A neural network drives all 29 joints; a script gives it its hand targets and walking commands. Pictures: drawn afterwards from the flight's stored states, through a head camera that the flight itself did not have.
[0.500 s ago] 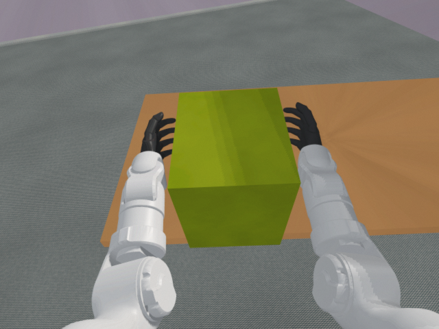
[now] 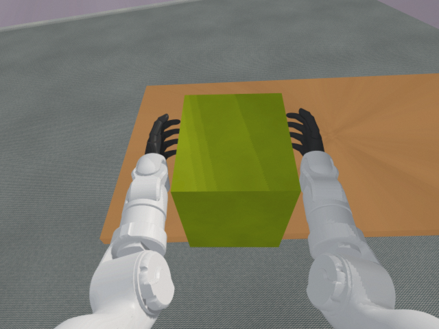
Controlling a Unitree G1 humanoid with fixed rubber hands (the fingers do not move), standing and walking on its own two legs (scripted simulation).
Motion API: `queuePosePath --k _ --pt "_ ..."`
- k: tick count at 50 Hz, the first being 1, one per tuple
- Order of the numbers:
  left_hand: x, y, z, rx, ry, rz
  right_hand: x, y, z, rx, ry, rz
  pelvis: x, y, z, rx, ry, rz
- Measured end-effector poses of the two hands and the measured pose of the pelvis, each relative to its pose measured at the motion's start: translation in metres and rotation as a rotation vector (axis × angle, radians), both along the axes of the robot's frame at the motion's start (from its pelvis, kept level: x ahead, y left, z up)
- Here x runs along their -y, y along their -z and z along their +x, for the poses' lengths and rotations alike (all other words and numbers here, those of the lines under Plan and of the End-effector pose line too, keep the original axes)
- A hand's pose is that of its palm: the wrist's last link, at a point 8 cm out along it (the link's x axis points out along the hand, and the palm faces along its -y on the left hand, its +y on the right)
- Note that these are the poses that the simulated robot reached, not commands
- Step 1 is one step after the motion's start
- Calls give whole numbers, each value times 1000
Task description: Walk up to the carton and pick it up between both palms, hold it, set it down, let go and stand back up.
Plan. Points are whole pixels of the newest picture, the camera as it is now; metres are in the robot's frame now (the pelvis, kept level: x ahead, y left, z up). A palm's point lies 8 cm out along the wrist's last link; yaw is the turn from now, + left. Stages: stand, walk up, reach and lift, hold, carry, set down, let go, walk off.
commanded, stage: set down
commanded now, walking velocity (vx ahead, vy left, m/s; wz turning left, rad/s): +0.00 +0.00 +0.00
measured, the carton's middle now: (233, 174) +0.42 -0.03 +0.03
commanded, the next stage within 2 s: none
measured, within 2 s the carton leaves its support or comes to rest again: rests again in 0.96 s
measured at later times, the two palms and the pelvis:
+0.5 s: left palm (161, 156) +0.44 +0.11 +0.08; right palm (306, 154) +0.42 -0.18 +0.08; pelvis +0.01 +0.00 +0.00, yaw +0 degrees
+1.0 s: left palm (168, 159) +0.47 +0.10 +0.05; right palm (302, 159) +0.44 -0.18 +0.04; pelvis +0.02 +0.00 -0.01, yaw -1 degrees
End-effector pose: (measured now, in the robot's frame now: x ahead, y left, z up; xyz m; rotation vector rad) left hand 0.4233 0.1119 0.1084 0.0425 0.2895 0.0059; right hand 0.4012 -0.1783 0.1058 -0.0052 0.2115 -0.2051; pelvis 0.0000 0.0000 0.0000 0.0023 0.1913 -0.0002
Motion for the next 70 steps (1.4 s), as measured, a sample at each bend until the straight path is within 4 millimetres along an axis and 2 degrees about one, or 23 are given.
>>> queuePosePath --k 20,52,70 --pt "2 20 17 -15 15 16 2 21 13 -23 6 -7 1 2 7 -82 0 0" --pt "8 65 46 -54 23 32 6 68 37 -64 27 -8 -3 8 19 -266 28 1" --pt "4 67 41 -38 22 36 2 67 33 -47 26 -13 -6 10 8 -297 26 -1"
